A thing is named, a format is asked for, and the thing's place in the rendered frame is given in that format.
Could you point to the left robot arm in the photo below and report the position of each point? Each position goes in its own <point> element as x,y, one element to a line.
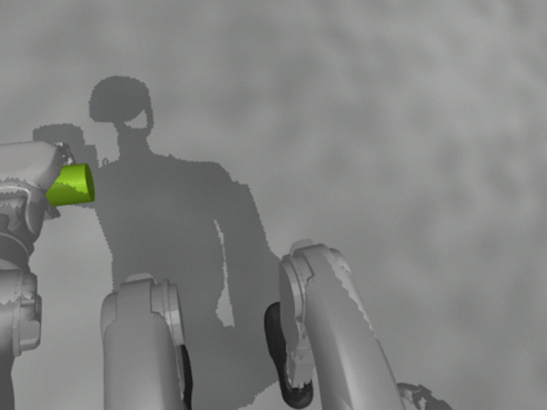
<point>21,219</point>

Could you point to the right robot hand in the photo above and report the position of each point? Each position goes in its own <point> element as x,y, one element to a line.
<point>422,397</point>

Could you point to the left robot hand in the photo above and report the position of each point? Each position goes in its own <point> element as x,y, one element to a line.
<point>35,163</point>

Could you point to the bottle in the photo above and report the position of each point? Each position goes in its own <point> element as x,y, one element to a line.
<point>73,185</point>

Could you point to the right robot foot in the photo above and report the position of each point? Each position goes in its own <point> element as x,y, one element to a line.
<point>295,398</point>

